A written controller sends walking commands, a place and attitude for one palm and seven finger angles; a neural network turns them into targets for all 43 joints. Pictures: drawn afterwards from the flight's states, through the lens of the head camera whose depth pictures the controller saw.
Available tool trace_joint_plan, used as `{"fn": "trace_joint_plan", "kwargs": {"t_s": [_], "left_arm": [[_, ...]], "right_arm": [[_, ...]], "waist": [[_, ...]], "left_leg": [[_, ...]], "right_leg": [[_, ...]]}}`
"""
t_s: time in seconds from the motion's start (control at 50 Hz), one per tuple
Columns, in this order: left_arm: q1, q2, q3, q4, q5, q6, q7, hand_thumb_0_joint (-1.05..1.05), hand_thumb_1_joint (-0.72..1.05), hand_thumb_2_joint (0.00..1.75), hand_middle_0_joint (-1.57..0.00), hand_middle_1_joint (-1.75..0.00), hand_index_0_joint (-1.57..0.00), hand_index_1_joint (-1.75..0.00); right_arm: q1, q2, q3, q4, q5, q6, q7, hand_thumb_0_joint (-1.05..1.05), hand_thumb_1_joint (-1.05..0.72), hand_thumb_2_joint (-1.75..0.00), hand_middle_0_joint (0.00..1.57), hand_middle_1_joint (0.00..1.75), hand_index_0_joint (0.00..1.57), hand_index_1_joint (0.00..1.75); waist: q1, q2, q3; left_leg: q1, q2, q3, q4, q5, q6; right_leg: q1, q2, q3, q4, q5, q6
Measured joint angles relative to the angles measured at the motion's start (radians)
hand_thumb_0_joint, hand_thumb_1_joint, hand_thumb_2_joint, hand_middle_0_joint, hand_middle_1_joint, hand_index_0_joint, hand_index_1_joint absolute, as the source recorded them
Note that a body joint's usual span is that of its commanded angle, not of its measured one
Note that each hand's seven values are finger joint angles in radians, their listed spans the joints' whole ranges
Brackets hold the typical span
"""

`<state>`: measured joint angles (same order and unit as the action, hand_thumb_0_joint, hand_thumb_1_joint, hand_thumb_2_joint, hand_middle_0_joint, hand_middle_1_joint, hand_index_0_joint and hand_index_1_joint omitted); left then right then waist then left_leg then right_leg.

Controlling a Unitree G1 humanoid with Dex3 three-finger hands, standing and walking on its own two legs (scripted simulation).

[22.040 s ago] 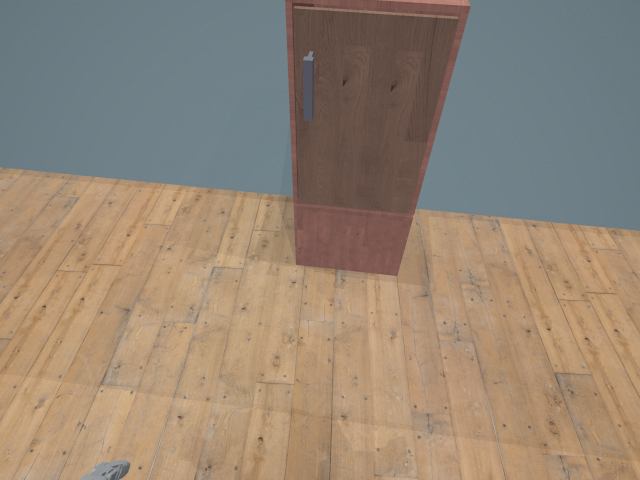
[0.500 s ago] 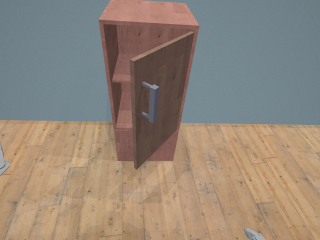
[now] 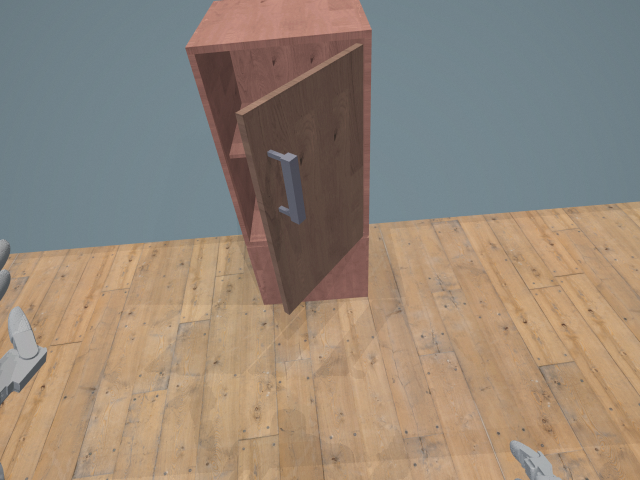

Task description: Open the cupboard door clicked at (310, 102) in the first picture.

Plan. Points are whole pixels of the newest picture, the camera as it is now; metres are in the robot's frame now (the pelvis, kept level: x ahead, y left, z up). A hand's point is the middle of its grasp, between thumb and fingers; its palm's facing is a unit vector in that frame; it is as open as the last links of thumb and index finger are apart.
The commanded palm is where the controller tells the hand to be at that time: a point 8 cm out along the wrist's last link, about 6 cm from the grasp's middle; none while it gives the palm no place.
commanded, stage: stop stepping back and stand still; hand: left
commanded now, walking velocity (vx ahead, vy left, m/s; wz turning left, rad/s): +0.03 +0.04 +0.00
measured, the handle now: (286, 187) +0.65 +0.11 +0.01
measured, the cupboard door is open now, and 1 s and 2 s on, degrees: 50 50 50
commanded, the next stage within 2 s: let the arm hang, fingers relaxed in 0.80 s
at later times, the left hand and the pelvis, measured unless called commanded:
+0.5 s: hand (33, 347) +0.22 +0.31 +0.14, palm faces +0.39 -0.80 -0.45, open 7.4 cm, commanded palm +0.16 +0.35 +0.17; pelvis +0.01 +0.05 -0.01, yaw -2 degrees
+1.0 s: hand (74, 412) +0.20 +0.32 +0.02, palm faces +0.18 -0.86 -0.48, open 7.4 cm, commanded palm none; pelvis -0.01 +0.07 -0.02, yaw -1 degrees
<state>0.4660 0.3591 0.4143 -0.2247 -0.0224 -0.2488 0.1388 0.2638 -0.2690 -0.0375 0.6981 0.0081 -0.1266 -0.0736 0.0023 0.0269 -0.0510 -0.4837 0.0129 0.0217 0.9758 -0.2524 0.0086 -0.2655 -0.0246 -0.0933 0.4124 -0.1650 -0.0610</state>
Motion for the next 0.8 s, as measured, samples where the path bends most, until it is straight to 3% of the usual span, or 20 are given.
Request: {"fn": "trace_joint_plan", "kwargs": {"t_s": [0.1,0.16,0.2,0.26,0.3,0.4,0.48,0.56,0.68,0.8], "left_arm": [[0.066,-0.035,-0.077,-0.098,0.018,0.027,0.001,0.02,0.89,0.9,-0.21,-0.3,-0.21,-0.31],[0.097,-0.01,-0.073,-0.213,0.023,0.02,0.012,0.02,0.89,0.9,-0.22,-0.3,-0.22,-0.31],[0.106,0.015,-0.049,-0.28,0.017,0.005,0.022,0.02,0.89,0.9,-0.22,-0.3,-0.22,-0.31],[0.078,0.068,0.009,-0.291,0.007,-0.013,0.032,0.02,0.89,0.9,-0.22,-0.3,-0.22,-0.31],[0.072,0.081,0.038,-0.267,-0.002,-0.011,0.028,0.02,0.89,0.9,-0.22,-0.3,-0.22,-0.31],[0.049,0.044,0.022,-0.19,-0.009,0.013,0.017,0.01,0.89,0.9,-0.21,-0.3,-0.21,-0.31],[0.051,0.015,-0.02,-0.185,-0.008,0.036,0.001,0.01,0.89,0.9,-0.21,-0.3,-0.21,-0.31],[0.069,0.025,-0.028,-0.24,-0.007,0.046,-0.007,0.02,0.89,0.9,-0.21,-0.3,-0.21,-0.31],[0.084,0.066,0.013,-0.296,-0.013,0.022,-0.005,0.02,0.89,0.9,-0.22,-0.3,-0.22,-0.31],[0.088,0.051,0.022,-0.24,-0.018,0.017,-0.003,0.01,0.89,0.9,-0.21,-0.3,-0.21,-0.31]], "right_arm": [[-0.015,-0.001,-0.003,-0.019,-0.008,-0.008,-0.005,0.01,-0.9,-0.9,0.2,0.3,0.2,0.3],[-0.012,0.007,0.0,-0.051,-0.014,-0.014,-0.007,0.01,-0.9,-0.9,0.2,0.3,0.2,0.3],[-0.011,-0.002,-0.001,-0.083,-0.016,-0.017,-0.008,0.01,-0.9,-0.9,0.2,0.3,0.2,0.3],[-0.036,0.029,0.003,-0.081,-0.004,-0.004,-0.002,0.01,-0.9,-0.9,0.2,0.3,0.2,0.3],[-0.044,0.043,0.017,-0.082,0.001,0.001,0.004,0.01,-0.9,-0.9,0.2,0.3,0.2,0.3],[-0.054,0.058,0.042,-0.084,0.006,-0.001,0.017,0.01,-0.9,-0.9,0.2,0.3,0.2,0.3],[-0.057,0.074,0.06,-0.079,0.002,0.007,0.022,0.01,-0.9,-0.9,0.2,0.3,0.2,0.3],[-0.047,0.091,0.07,-0.086,-0.003,0.009,0.021,0.01,-0.9,-0.9,0.21,0.3,0.2,0.3],[-0.042,0.09,0.066,-0.095,-0.003,0.01,0.021,0.01,-0.9,-0.9,0.21,0.3,0.21,0.3],[-0.047,0.071,0.053,-0.089,0.003,0.02,0.016,0.01,-0.9,-0.9,0.21,0.3,0.2,0.3]], "waist": [[0.0,-0.033,0.022],[0.006,-0.053,0.038],[0.005,-0.023,0.044],[0.009,-0.049,0.066],[0.008,-0.047,0.055],[-0.001,-0.009,0.05],[0.003,-0.015,0.07],[0.009,-0.041,0.097],[0.008,-0.041,0.115],[0.002,-0.024,0.1]], "left_leg": [[0.167,-0.005,0.046,-0.302,-0.063,0.023],[0.263,-0.013,0.048,-0.474,-0.067,0.035],[0.318,0.005,0.014,-0.569,-0.037,0.049],[0.316,0.0,0.015,-0.519,-0.023,-0.002],[0.319,0.0,0.024,-0.494,-0.051,-0.011],[0.318,-0.003,0.032,-0.462,-0.081,0.006],[0.324,-0.016,0.043,-0.474,-0.074,0.019],[0.332,-0.031,0.051,-0.496,-0.059,0.027],[0.334,-0.038,0.053,-0.502,-0.051,0.034],[0.327,-0.038,0.057,-0.508,-0.042,0.039]], "right_leg": [[0.014,-0.004,0.004,-0.05,0.034,-0.012],[0.009,0.012,-0.002,-0.042,0.03,-0.014],[-0.01,0.047,-0.021,-0.001,0.009,-0.008],[-0.019,0.038,-0.011,0.067,-0.03,0.006],[-0.014,0.039,-0.001,0.077,-0.039,0.003],[-0.003,0.036,0.008,0.082,-0.046,0.021],[-0.004,0.024,0.019,0.077,-0.039,0.036],[-0.006,0.012,0.029,0.077,-0.034,0.045],[-0.001,0.005,0.032,0.065,-0.022,0.053],[-0.002,0.005,0.036,0.045,-0.003,0.057]]}}
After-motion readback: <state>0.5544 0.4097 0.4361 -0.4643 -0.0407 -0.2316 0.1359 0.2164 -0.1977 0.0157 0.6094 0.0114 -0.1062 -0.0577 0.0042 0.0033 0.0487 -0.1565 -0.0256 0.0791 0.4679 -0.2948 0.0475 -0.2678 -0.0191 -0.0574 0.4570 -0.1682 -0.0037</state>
